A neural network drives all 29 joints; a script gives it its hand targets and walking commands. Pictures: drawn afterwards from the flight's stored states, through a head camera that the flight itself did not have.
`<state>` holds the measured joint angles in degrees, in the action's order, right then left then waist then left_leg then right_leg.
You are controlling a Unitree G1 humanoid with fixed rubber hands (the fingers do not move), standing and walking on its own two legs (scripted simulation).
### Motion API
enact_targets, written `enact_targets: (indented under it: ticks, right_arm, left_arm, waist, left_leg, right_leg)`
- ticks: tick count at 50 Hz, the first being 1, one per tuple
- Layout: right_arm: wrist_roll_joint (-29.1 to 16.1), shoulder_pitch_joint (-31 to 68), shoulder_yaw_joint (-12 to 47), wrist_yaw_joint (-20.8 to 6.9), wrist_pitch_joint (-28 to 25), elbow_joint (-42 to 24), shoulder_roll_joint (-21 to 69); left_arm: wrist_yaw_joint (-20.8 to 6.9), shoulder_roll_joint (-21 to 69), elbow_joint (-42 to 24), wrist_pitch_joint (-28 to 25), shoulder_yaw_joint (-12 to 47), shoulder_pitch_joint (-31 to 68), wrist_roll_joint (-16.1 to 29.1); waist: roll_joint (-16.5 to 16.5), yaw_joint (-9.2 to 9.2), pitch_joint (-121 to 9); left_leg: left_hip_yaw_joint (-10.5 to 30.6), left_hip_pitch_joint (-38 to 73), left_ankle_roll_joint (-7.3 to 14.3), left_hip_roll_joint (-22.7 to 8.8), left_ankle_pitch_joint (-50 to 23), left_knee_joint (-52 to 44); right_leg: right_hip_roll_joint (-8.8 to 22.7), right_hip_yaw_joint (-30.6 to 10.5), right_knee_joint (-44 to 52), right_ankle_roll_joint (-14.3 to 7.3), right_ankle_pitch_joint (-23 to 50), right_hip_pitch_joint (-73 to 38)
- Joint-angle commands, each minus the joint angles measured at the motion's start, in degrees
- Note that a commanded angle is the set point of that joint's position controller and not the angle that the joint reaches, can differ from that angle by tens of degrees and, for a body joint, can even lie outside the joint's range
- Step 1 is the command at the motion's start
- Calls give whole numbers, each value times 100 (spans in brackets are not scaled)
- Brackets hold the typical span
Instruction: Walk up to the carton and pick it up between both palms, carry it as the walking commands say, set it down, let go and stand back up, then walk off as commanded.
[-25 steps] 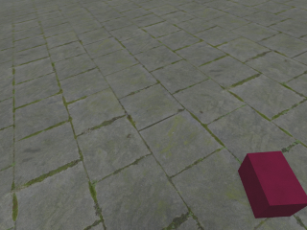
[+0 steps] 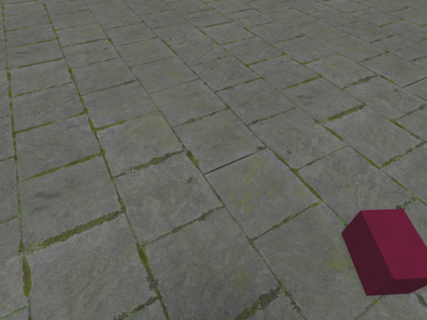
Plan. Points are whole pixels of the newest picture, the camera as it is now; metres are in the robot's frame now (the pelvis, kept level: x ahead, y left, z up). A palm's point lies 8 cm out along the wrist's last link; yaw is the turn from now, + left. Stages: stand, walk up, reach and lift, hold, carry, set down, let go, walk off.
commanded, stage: walk off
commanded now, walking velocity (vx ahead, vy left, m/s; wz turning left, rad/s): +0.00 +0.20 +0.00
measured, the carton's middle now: (384, 251) +0.53 -0.75 -0.66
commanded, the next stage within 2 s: stand in 1.22 s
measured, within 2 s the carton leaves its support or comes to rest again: neither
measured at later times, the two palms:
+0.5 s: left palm out of the picture -0.03 +0.43 -0.15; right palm out of the picture +0.07 -0.10 -0.13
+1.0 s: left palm out of the picture +0.03 +0.52 -0.12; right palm out of the picture +0.02 +0.04 -0.15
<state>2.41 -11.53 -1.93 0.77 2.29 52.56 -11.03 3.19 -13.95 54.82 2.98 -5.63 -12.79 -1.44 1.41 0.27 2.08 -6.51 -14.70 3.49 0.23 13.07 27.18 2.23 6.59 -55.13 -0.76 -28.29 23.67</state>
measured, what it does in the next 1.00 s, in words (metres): steps to the left: right foot, then left foot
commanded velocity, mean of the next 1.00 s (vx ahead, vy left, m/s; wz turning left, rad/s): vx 0.00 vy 0.20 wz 0.00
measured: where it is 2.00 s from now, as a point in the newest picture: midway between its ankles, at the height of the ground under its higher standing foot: outside the picture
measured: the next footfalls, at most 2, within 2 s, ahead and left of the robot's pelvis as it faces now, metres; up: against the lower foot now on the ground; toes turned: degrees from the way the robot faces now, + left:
right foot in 0.10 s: +0.03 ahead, -0.07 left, +0.00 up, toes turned -8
left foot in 0.46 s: +0.03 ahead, +0.29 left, +0.00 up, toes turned +5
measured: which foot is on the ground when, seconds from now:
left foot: down 0.00-0.10, up 0.12-0.44, down 0.46-0.86, up 0.88-1.00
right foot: up 0.00-0.08, down 0.10-0.46, up 0.48-0.84, down 0.86-1.00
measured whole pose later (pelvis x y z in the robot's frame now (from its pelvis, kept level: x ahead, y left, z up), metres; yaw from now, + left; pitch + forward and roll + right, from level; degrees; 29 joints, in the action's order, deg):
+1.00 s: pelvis -0.01 +0.28 +0.00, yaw +0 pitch +0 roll +2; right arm 2.1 -15.4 -2.6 -0.6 4.0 55.2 -12.0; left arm 4.0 -8.2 56.0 1.1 -2.7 -14.4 -1.2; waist -3.0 0.0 2.6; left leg 0.3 -26.1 -0.2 4.2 20.7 59.6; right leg 4.5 7.3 -27.7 -0.4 -17.6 10.2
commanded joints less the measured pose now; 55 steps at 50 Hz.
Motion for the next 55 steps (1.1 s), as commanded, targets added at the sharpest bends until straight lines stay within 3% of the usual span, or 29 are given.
enact_targets:
  ticks: [1, 3, 4, 5, 6, 7, 9, 12, 17, 18, 20, 22, 23, 24, 25, 26, 28, 31, 34, 36, 41, 42, 43, 44, 45, 47, 48, 49, 55]
  right_arm:
    - [-6, -174, -72, 62, -11, -139, -748]
    - [-90, -350, 26, 66, -2, -54, -575]
    - [-172, -207, -16, 52, -23, -170, -632]
    - [-182, -389, -39, 35, -43, -283, -507]
    - [-48, 80, -173, 1, 67, -286, -966]
    - [14, 239, -165, -93, 90, -412, -931]
    - [-66, -211, -242, -214, 73, -199, -870]
    - [-19, -317, -272, -311, 100, -93, -688]
    - [-114, 55, -140, -374, 201, -428, -276]
    - [-76, 304, -150, -384, 170, -496, -358]
    - [-86, -186, -186, -290, 150, -355, -405]
    - [-5, -970, -313, -193, 47, 16, -661]
    - [78, -1084, -433, -214, -23, -49, -1452]
    - [104, -975, -500, -172, -88, -141, -1913]
    - [77, -897, -509, -181, -108, -147, -1788]
    - [33, -850, -359, -188, -39, -73, -1115]
    - [68, 63, -215, -62, 28, -315, -851]
    - [-54, 77, -189, -9, -54, -404, -808]
    - [-13, -266, -59, 87, -92, -229, -557]
    - [-34, -727, -97, 122, -106, -67, -747]
    - [-60, -435, -29, 94, -49, -81, -636]
    - [-180, -469, -38, 85, -29, -85, -676]
    - [-258, -248, -18, 73, -61, -250, -430]
    - [-101, -368, -139, 80, -25, -173, -734]
    - [-48, -213, -164, 1, 50, -275, -862]
    - [-18, -352, -242, -121, 66, -141, -835]
    - [-14, -521, -283, -157, 116, -10, -740]
    - [39, -316, -258, -230, 138, -69, -675]
    - [-99, -20, -129, -359, 168, -358, -182]
  left_arm:
    - [103, -3, -129, -101, 90, -561, 93]
    - [124, -29, 20, -165, 84, -936, 62]
    - [137, -484, 47, -228, 0, -1236, -65]
    - [136, -1178, -98, -201, -124, -1109, -116]
    - [186, -1283, 15, -140, -190, -1104, -78]
    - [156, -868, 43, -177, -111, -1012, -46]
    - [84, -655, -158, -270, 8, -214, 23]
    - [59, -594, -164, -356, -47, -230, 11]
    - [55, -931, -32, -290, -188, -297, -83]
    - [16, -858, 41, -259, -173, -472, -92]
    - [16, -1193, 46, -198, -294, -494, -107]
    - [4, -1063, 67, -160, -293, -648, -121]
    - [-45, -466, -94, -119, -150, -807, -160]
    - [30, -155, -207, -6, -105, -498, -17]
    - [57, -305, -430, 29, -43, 97, 61]
    - [-24, -334, -501, 21, -49, 405, 77]
    - [-60, -450, -140, 12, -179, -414, 70]
    - [-35, -359, -53, -4, -127, -505, -44]
    - [27, -97, -220, -4, 7, -150, -5]
    - [62, -96, -307, -37, 61, 130, 27]
    - [139, -8, -21, -116, 136, -585, 126]
    - [166, -218, 50, -168, 75, -976, 92]
    - [231, -916, 73, -242, -67, -1259, -103]
    - [257, -1066, 68, -175, -40, -1021, -53]
    - [224, -896, 50, -158, -70, -885, -1]
    - [100, -560, -88, -232, 44, -320, 55]
    - [117, -603, -226, -273, 36, -10, 10]
    - [108, -547, -168, -300, 31, -190, 5]
    - [71, -778, 94, -311, -91, -603, -87]
  waist:
    - [-892, -107, -242]
    - [-352, -348, -226]
    - [423, -544, -348]
    - [1645, -366, -441]
    - [863, -510, 247]
    - [435, -445, 249]
    - [618, 22, 280]
    - [719, -42, -83]
    - [1547, -172, 76]
    - [1590, -382, 49]
    - [1532, -238, -128]
    - [263, 75, -339]
    - [-1657, 217, -495]
    - [-2550, 437, -619]
    - [-2597, 639, -520]
    - [-1830, 551, 7]
    - [-1344, -135, 73]
    - [-940, -114, -332]
    - [-1009, 26, -58]
    - [-826, 234, -179]
    - [-482, -287, -241]
    - [-180, -522, -538]
    - [1357, -657, -510]
    - [1247, -296, 68]
    - [1096, -434, 90]
    - [620, -66, 279]
    - [648, 79, 361]
    - [434, -82, 236]
    - [1317, -211, 151]
  left_leg:
    - [1455, 84, 805, -1337, -1407, -786]
    - [1336, -337, 531, -1169, -1357, -410]
    - [904, -1190, 76, -743, -750, 407]
    - [235, -2229, -308, -39, 1750, 1666]
    - [826, -1978, -327, -75, 1768, 3113]
    - [1247, -1637, -351, -121, 1302, 3434]
    - [1343, -1535, -433, -39, 689, 3702]
    - [938, -1459, -638, 60, 443, 3722]
    - [632, -770, -811, -364, 629, 1595]
    - [324, -649, -819, -246, 993, 1249]
    - [151, 67, -723, -220, 862, 214]
    - [75, 1257, -621, -171, -378, -805]
    - [1622, 1815, -270, -1585, -1504, -1281]
    - [1897, 1337, 544, -2129, -2278, -1109]
    - [1735, 186, 794, -1968, -1399, -1203]
    - [1464, -208, 613, -1503, -203, -1358]
    - [1001, 159, 406, -1208, -567, -1170]
    - [1197, 282, 567, -1147, -456, -1148]
    - [1481, 517, 990, -1497, -1767, -902]
    - [1530, 813, 976, -1458, -2321, -824]
    - [1419, 327, 672, -1104, -2280, -573]
    - [1101, -420, 267, -839, -1789, -163]
    - [494, -1790, -222, -275, 28, 1399]
    - [489, -2040, -345, 86, 1704, 2598]
    - [1092, -1546, -314, 63, 1543, 3422]
    - [1274, -1460, -399, 4, 829, 3712]
    - [1191, -1655, -490, 169, 687, 4071]
    - [1280, -1702, -538, 108, 502, 4054]
    - [548, -1171, -930, -200, 367, 2190]
  right_leg:
    - [112, -132, 1686, -113, 372, -812]
    - [239, -226, 3276, -104, 1749, -1823]
    - [1085, -1107, 3820, -249, 2044, -2776]
    - [2938, -3034, 4282, -755, 2502, -3172]
    - [3215, -2880, 4339, -1474, 3166, -1661]
    - [2725, -2357, 4165, -1371, 3239, -1270]
    - [1882, -1222, 4020, -841, 2980, -1041]
    - [1687, -756, 3818, -750, 3548, -1397]
    - [1543, -528, 3824, -442, 2112, -1074]
    - [1553, -544, 3810, -433, 2164, -1113]
    - [1618, -507, 3311, -334, 2777, -1066]
    - [1212, -115, 2100, 26, 2604, -529]
    - [421, 153, 672, 237, -103, 585]
    - [-8, -127, -594, 335, -1254, 1042]
    - [48, -786, -1171, 174, -1053, 579]
    - [91, -863, -1334, 68, -690, 669]
    - [10, -787, -1569, 20, 1, 890]
    - [113, -373, -1125, 72, 320, 519]
    - [147, -197, 46, 37, 58, 496]
    - [79, -172, 598, -6, -137, 297]
    - [127, -170, 2734, -144, 1119, -1222]
    - [625, -641, 3533, -256, 2116, -2348]
    - [2390, -2439, 4148, -714, 2702, -3320]
    - [3066, -2831, 3997, -1110, 4503, -2498]
    - [2907, -2552, 4045, -1462, 4189, -1391]
    - [1851, -1326, 4054, -844, 2825, -1085]
    - [1889, -1230, 4069, -774, 2911, -1125]
    - [1828, -1075, 3953, -781, 3269, -1273]
    - [1471, -345, 3606, -479, 3373, -1354]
